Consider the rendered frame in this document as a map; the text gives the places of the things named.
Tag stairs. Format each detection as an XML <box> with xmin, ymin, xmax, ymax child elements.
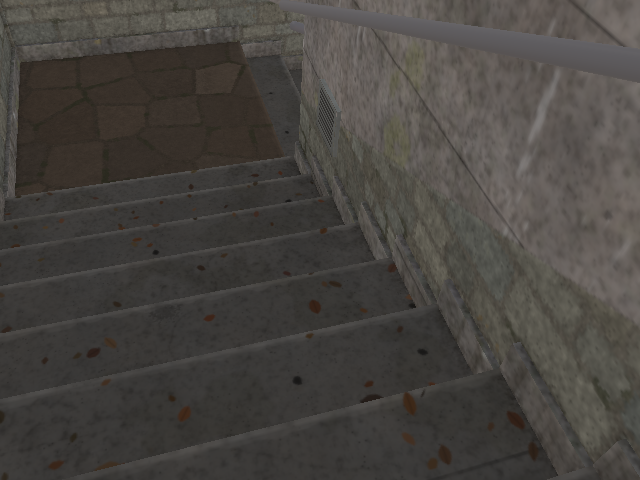
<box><xmin>246</xmin><ymin>55</ymin><xmax>302</xmax><ymax>157</ymax></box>
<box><xmin>0</xmin><ymin>156</ymin><xmax>601</xmax><ymax>480</ymax></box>

